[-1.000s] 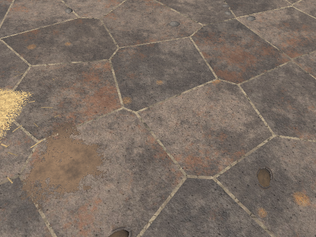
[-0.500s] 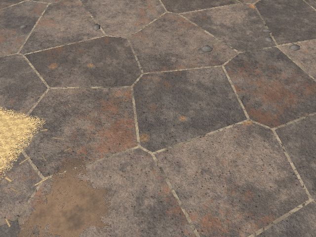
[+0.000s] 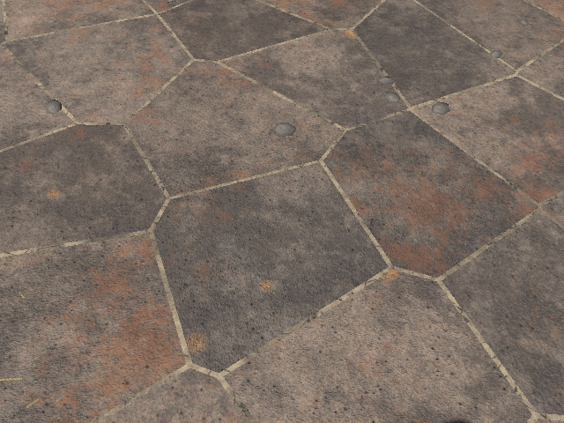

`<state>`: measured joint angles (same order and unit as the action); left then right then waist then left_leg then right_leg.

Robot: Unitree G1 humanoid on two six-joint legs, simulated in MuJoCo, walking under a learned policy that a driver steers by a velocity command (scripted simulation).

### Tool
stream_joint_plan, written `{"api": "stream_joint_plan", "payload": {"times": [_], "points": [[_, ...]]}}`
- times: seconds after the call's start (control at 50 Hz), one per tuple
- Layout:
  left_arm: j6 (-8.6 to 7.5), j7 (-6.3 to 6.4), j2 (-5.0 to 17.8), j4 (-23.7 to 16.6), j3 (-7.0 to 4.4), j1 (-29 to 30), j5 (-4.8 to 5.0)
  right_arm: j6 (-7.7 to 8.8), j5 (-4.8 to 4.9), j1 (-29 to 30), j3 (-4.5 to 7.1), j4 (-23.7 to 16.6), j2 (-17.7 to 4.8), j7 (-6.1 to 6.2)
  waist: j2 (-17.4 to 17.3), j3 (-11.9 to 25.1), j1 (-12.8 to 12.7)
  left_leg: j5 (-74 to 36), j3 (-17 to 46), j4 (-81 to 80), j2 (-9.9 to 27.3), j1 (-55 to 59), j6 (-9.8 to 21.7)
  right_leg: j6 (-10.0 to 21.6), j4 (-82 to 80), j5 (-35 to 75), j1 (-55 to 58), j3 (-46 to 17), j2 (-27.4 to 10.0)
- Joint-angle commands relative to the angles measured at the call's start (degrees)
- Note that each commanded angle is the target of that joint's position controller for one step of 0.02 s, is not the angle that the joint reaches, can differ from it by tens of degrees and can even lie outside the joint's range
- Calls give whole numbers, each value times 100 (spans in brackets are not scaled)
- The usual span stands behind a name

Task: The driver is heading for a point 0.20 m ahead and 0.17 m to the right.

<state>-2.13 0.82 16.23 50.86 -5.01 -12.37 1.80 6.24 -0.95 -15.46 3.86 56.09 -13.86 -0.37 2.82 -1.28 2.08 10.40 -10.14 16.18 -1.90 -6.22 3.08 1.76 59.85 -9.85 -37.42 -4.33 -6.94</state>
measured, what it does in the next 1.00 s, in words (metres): walks ahead: right foot, then left foot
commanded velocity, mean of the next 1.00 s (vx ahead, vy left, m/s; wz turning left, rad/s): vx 0.14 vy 0.00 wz -0.13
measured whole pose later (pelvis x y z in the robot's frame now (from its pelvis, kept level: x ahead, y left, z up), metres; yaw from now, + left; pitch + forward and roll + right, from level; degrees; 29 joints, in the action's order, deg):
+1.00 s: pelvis +0.24 -0.03 -0.01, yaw -7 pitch -1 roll +0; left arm 0.2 1.3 13.0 58.1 -2.8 -8.0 -0.2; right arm 1.0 -0.1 -10.5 2.0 61.8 -12.1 1.9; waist -0.2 -2.1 0.5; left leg 17.4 -0.6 28.5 1.8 -10.3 -1.1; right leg 1.1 27.8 -12.7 -14.3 1.5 0.6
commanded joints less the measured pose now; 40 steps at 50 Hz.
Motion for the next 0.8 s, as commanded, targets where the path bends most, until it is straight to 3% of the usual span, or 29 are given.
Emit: {"api": "stream_joint_plan", "payload": {"times": [0.02,0.08,0.14,0.18,0.22,0.24,0.26,0.28,0.3,0.32,0.34,0.36,0.38,0.4,0.44,0.54,0.6,0.62,0.64,0.66,0.68,0.7,0.74,0.8], "points": [[-18,-62,129,-327,-31,-44,-34,69,-12,356,153,-353,-808,103,-574,-161,-186,-1236,656,-1004,1632,-58,679,-60,-654,846,-272,-153,-165],[-68,-167,-35,-565,62,609,-124,-10,29,224,154,-318,-889,161,-427,-390,-5,-2180,142,-875,1517,-80,605,-45,-1719,1300,43,312,8],[-83,-265,-98,-788,113,976,-166,-160,118,-137,168,-156,-1000,187,-496,-319,108,-3329,-4,-360,1640,399,595,14,-2316,1141,294,641,260],[-76,-318,63,-865,71,887,-164,-244,197,-104,203,-113,-1128,194,-705,-134,-46,-4031,43,106,1759,769,507,164,-2553,723,569,690,440],[-103,-339,412,-686,-83,99,-187,-307,258,162,228,-156,-1202,217,-779,353,-564,-4542,24,1168,1624,918,271,389,-3068,811,1567,798,747],[-119,-281,728,-535,-213,-407,-208,-316,228,75,203,-149,-1131,209,-525,685,-807,-4030,-116,2126,1306,597,13,534,-3525,2011,2539,716,808],[-89,-149,1233,-457,-309,-937,-320,-278,1,-49,84,-306,-826,184,395,1465,-843,-1468,-165,3832,931,-717,-303,877,-2970,4981,4258,-534,-319],[-89,-130,1237,-529,-180,-602,-409,-235,-2,-928,-134,-206,-203,70,1196,2447,-205,3135,640,5502,158,-2086,-577,2138,-2860,6505,5610,-2442,-1759],[-69,-194,730,-565,-54,-655,-307,-246,185,-786,-8,21,-679,20,322,2822,-490,3083,1549,5661,366,-1903,-553,2074,-3169,5563,5157,-2207,-1531],[-78,-216,628,-589,-20,-192,-219,-279,337,-186,31,-175,-771,25,282,1854,-450,2849,1351,5585,530,-2400,-529,1813,-3399,4697,4518,-1485,-1226],[-84,-212,501,-603,17,183,-178,-330,286,116,26,-191,-680,108,-72,1263,-345,2500,1278,5246,685,-2538,-521,1523,-3647,3747,3782,-1152,-936],[-89,-200,354,-623,70,479,-198,-428,202,214,67,-155,-717,195,-124,900,-210,2155,1298,4901,808,-2290,-552,1378,-3920,3129,3004,-897,-787],[-83,-194,387,-623,60,670,-269,-534,170,84,82,-112,-704,240,42,788,-31,1819,1273,4675,826,-1801,-573,1291,-4162,2698,2372,-696,-652],[-85,-185,425,-617,45,761,-335,-603,149,-45,82,-57,-628,277,152,787,51,1617,1219,4449,771,-1535,-588,1279,-4301,2412,2088,-610,-590],[-99,-143,397,-561,55,816,-374,-661,129,-114,74,0,-537,340,240,840,99,1462,1198,3871,748,-1288,-604,1304,-4420,2041,1901,-457,-525],[0,-5,386,-376,94,823,-320,-713,112,333,61,-30,-568,341,393,721,-60,771,1128,2539,681,-877,-546,1078,-4728,-381,1804,-500,-412],[69,17,244,-236,163,827,-216,-666,17,228,33,100,-489,262,240,429,97,3,943,1231,538,-246,-368,653,-4597,-1589,1539,-401,-142],[70,9,147,-129,195,607,-222,-645,-53,213,28,101,-582,244,48,315,49,-300,1199,887,762,-123,-249,384,-4458,-1771,1472,-339,20],[67,5,168,-105,178,467,-270,-625,-40,245,60,63,-880,249,-384,157,-161,-386,1500,739,1102,-311,-90,172,-4076,-1667,1490,-87,318],[80,18,59,-123,177,359,-257,-606,51,438,88,151,-964,235,-1131,49,-419,829,1556,572,1048,-1141,58,23,-3968,-1122,2020,342,656],[91,36,152,-96,172,553,-282,-551,55,596,24,113,-676,210,-1099,-25,-323,1329,1530,318,932,-1588,-36,-13,-3707,-632,2558,369,647],[109,50,189,-84,150,579,-258,-501,13,649,-14,136,-567,206,-1069,3,-339,1334,1475,242,892,-1696,-169,41,-3603,-361,2771,360,610],[147,66,235,29,132,530,-255,-417,31,662,-17,166,-596,198,-841,36,-304,729,1354,388,775,-1432,-310,148,-3570,-14,2756,293,543],[130,32,184,151,134,540,-230,-399,82,378,-30,306,-586,226,-546,223,-188,-12,1246,645,696,-959,-276,177,-3558,470,2708,283,499]]}}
